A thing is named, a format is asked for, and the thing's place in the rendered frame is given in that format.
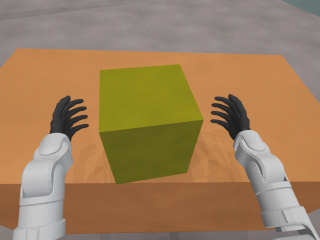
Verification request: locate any robot right forearm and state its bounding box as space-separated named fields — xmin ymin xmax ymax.
xmin=233 ymin=130 xmax=320 ymax=240

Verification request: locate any pedestal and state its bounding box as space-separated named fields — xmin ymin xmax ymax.
xmin=0 ymin=48 xmax=320 ymax=235

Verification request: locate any robot left forearm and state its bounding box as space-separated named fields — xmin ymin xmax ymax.
xmin=12 ymin=133 xmax=74 ymax=240

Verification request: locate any carton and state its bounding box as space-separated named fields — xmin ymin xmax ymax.
xmin=98 ymin=64 xmax=204 ymax=185

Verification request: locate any right robot hand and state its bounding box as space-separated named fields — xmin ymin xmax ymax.
xmin=210 ymin=94 xmax=251 ymax=141

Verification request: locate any left robot hand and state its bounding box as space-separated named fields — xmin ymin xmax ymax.
xmin=49 ymin=95 xmax=89 ymax=142

